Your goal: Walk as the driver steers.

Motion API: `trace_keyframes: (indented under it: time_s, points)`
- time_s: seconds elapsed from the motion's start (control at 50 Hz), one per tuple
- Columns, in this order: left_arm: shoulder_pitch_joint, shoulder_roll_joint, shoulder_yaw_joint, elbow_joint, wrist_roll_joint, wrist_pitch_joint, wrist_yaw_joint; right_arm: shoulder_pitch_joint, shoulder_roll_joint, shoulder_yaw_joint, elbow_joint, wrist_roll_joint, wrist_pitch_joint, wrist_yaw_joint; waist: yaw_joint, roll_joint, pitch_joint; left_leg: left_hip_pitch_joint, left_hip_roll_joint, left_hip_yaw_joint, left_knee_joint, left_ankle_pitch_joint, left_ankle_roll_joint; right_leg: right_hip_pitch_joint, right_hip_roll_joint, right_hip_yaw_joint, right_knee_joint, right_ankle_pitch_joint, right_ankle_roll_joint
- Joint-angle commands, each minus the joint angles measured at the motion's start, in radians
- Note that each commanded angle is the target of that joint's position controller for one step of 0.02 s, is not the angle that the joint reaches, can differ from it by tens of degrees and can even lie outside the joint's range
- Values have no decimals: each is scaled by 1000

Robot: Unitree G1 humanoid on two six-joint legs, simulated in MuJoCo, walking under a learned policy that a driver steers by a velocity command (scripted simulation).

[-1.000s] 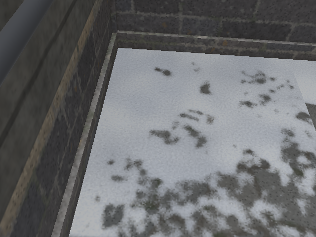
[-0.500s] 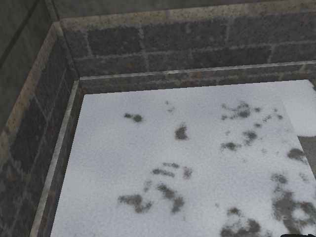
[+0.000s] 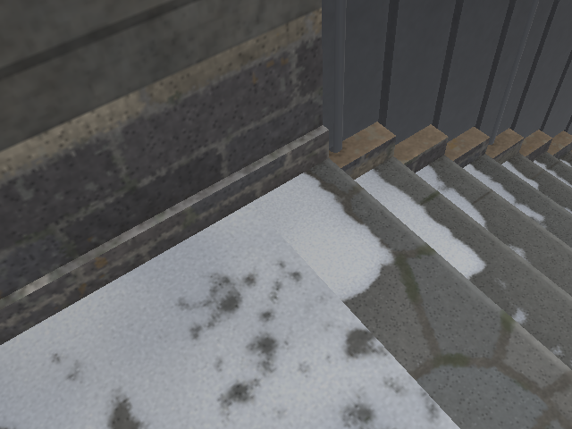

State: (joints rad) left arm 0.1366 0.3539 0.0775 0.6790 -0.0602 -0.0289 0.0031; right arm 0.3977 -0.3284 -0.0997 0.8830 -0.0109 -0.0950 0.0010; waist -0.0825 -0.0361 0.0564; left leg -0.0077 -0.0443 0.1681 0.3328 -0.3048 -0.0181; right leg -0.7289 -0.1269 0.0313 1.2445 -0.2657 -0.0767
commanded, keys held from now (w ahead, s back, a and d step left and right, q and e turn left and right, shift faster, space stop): w+e+shift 0.76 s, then e+shift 0.24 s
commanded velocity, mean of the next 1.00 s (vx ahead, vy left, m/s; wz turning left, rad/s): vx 0.91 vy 0.00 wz -0.99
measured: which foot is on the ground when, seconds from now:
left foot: down 0.00-0.20, up 0.22-0.62, down 0.64-0.98, up 1.00-1.00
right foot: up 0.00-0.18, down 0.20-0.64, up 0.66-0.98, down 1.00-1.00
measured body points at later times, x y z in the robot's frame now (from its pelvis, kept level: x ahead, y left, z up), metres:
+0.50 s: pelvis +0.46 -0.10 +0.01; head +0.48 -0.13 +0.46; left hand +0.57 +0.15 -0.10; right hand +0.62 -0.43 -0.03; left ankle +0.76 +0.00 -0.66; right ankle +0.36 -0.11 -0.73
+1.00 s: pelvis +0.81 -0.28 -0.02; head +0.81 -0.32 +0.42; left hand +1.18 -0.27 -0.07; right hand +0.58 -0.47 -0.16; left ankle +0.86 -0.11 -0.69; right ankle +0.83 -0.39 -0.72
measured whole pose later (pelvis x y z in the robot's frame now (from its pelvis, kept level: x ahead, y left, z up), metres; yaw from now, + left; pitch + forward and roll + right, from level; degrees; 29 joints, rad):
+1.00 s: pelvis +0.81 -0.28 -0.02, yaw -56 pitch -3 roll +4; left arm 0.17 0.40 0.10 0.55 -0.01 0.01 -0.02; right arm 0.31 -0.34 -0.07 0.83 0.02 -0.04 -0.04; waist -0.07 -0.02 0.13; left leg -0.18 0.04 0.15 0.95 -0.37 -0.02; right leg -0.53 0.03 -0.01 0.87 0.02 -0.12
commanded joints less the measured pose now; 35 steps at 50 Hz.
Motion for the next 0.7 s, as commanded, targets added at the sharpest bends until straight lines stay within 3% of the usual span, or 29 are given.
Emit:
trace_keyframes:
  time_s: [0.02, 0.04, 0.08, 0.12, 0.14, 0.16, 0.18, 0.2, 0.22, 0.24, 0.26, 0.28, 0.3, 0.34, 0.36, 0.4, 0.44, 0.46, 0.48, 0.5, 0.54, 0.56, 0.58, 0.6, 0.62, 0.64, 0.66, 0.68, 0.7]
  points:
    - [35, -71, -42, -86, 13, 3, -24, -226, -38, 22, -98, 6, -32, 5, 131, 66, 109, -191, 284, -86, -226, 345, 144, -31, -74, 66, -120, 188, 4]
    - [16, -43, -35, -89, 20, 5, -30, -226, -54, 19, -99, 10, -33, 1, 120, 45, 123, -176, 259, -28, -233, 372, 124, -23, -54, 19, -192, 252, 7]
    - [-69, -29, -31, -114, 28, 1, -49, -169, -104, 15, -84, 17, -33, -7, 88, 1, 131, -145, 249, 46, -256, 433, 103, 67, -19, -53, -354, 382, -8]
    - [-102, 1, -14, -135, 29, -10, -68, -97, -174, 7, -74, 19, -22, -9, 93, 22, 74, -43, 272, 75, -173, 906, 92, 217, 91, -167, -423, 384, -41]
    - [-74, 37, 4, -140, 22, -9, -74, -77, -207, 0, -72, 18, -8, -14, 131, 84, 27, 25, 283, 81, -69, 1207, 87, 281, 148, -204, -415, 304, -54]
    - [39, 95, 34, -117, 11, -4, -74, -94, -240, -7, -76, 11, 11, -15, 208, 156, -43, 45, 291, 89, 110, 1428, 84, 409, 187, -224, -383, 217, -71]
    - [254, 159, 68, -60, 12, 8, -68, -143, -260, -12, -100, 14, 22, -16, 318, 184, -147, -35, 293, 72, 362, 1497, 87, 674, 219, -216, -396, 158, -100]
    - [491, 214, 103, 31, 17, 23, -49, -211, -230, -5, -124, 23, 16, -22, 422, 89, -202, -272, 219, 49, 744, 1124, 45, 1021, 183, -97, -519, 249, -154]
    - [414, 256, 93, 29, 15, 33, -34, -158, -43, 47, -162, -5, -23, -13, 255, -336, -128, -573, -15, -11, 1216, -195, -4, 1103, 87, 207, -606, 400, -219]
    - [321, 236, 67, -45, 53, -7, -38, -10, -25, 73, -236, 28, -74, 5, 133, -343, -438, -812, -35, -301, 1383, -264, 25, 1276, -127, 821, -835, -160, -450]
    - [338, 154, 62, -51, 53, -36, -40, -189, -115, 58, -256, 41, -105, 5, 223, -115, -356, -832, 22, -349, 1255, -135, 78, 1171, -131, 913, -1001, -326, -368]
    - [322, 129, 53, -16, 58, -65, -46, -265, -94, 58, -281, 54, -108, -2, 171, 22, -171, -853, 44, -333, 1136, -83, 91, 993, -112, 853, -1043, -277, -324]
    - [250, 91, 37, -19, 59, -85, -56, -265, -73, 64, -261, 33, -101, -11, 106, 152, -106, -763, 88, -353, 1034, -43, 83, 823, -84, 777, -1028, -174, -293]
    - [164, 80, 28, -32, 60, -86, -48, -212, -79, 54, -232, 5, -63, -2, 27, 117, -34, -618, 119, -357, 912, -17, 31, 598, 6, 598, -1026, -3, -279]
    - [154, 52, 20, -27, 42, -82, -36, -221, -80, 52, -233, -1, -50, 3, 10, 107, -8, -584, 127, -342, 827, -10, 8, 537, 40, 516, -1044, 47, -264]
    - [164, 39, 14, -21, 32, -75, -11, -297, -74, 50, -249, -18, -37, 4, 33, 76, 29, -527, 107, -269, 639, 92, -24, 425, 113, 379, -1046, 176, -239]
    - [167, 67, 21, -15, 41, -60, 9, -407, -27, 68, -301, -35, -36, 6, 79, 31, 63, -471, 78, -220, 428, 290, -39, 337, 174, 292, -1016, 248, -201]
    - [192, 68, 26, -3, 43, -53, 11, -454, 1, 75, -319, -34, -37, 10, 113, 21, 58, -402, 59, -205, 346, 385, -37, 292, 185, 285, -1009, 195, -175]
    - [230, 59, 25, 6, 40, -45, 10, -508, 11, 77, -342, -20, -38, 12, 154, 26, 46, -336, 36, -194, 289, 459, -40, 262, 184, 302, -1005, 105, -153]
    - [256, 73, 31, 22, 36, -43, 9, -530, -6, 72, -355, -3, -37, 15, 163, 21, 59, -314, 26, -220, 265, 469, -49, 265, 168, 353, -1023, 32, -147]
    - [282, 47, 29, 39, 18, -41, 6, -533, -59, 48, -354, 31, -40, 22, 166, -27, 65, -335, 32, -284, 182, 448, -45, 403, 124, 433, -980, -5, -139]
    - [290, 49, 30, 39, 15, -34, 9, -539, -87, 37, -355, 36, -45, 25, 171, -41, 54, -382, 35, -286, 146, 417, -37, 508, 107, 454, -928, 46, -138]
    - [286, 61, 35, 51, 16, -26, 13, -528, -92, 38, -356, 24, -53, 34, 166, -52, 36, -383, 35, -273, 144, 399, -22, 571, 88, 457, -884, 106, -143]
    - [278, 68, 35, 46, 23, -20, 12, -434, -116, 20, -330, 24, -58, 30, 117, -94, -12, -308, 20, -264, 155, 312, -7, 623, 83, 468, -795, 286, -141]
    - [263, 55, 29, 50, 40, -11, 1, -282, -144, 1, -302, 28, -57, 19, 28, -105, -109, -147, 34, -252, 157, 236, 17, 630, 118, 426, -608, 412, -114]
    - [224, 8, 0, 32, 80, -5, -9, -41, -170, -6, -264, 54, -56, 4, -92, -83, -293, 192, 130, -308, 284, 97, 61, 483, 141, 365, -312, 412, -83]
    - [415, -144, -34, -5, 23, -23, -20, 96, -254, -22, -203, 8, -56, 14, 13, 359, -518, 572, 445, -951, 109, -349, 251, 111, 286, 279, 103, -202, -8]
    - [392, -86, -50, -12, -30, -24, -6, 43, -186, -9, -220, 26, -54, 21, -2, 490, -499, 548, 508, -1204, -31, -592, 245, -43, 194, 232, 247, -202, 16]
    - [236, 31, -24, -31, -15, -24, 11, -29, -107, 3, -242, 35, -38, 7, -53, 325, -329, 433, 441, -1026, -44, -533, 180, -112, 151, 177, 243, -122, 26]
Keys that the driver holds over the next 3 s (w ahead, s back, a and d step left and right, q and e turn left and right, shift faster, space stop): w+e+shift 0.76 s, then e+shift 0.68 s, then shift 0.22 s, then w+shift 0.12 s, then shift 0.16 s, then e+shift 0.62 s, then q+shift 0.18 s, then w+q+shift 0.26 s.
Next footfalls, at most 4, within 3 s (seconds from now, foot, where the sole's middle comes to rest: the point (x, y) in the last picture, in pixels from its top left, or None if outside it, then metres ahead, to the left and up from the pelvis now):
0.20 right None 0.40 -0.12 -0.77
0.64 left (334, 276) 0.87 -0.12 -0.77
1.00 right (443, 271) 0.85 -0.42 -0.77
1.46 left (436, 235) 1.10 -0.49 -0.95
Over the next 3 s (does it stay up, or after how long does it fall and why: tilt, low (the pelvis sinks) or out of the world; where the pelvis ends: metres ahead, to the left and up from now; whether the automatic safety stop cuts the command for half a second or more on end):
stays up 1.01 -0.72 -0.21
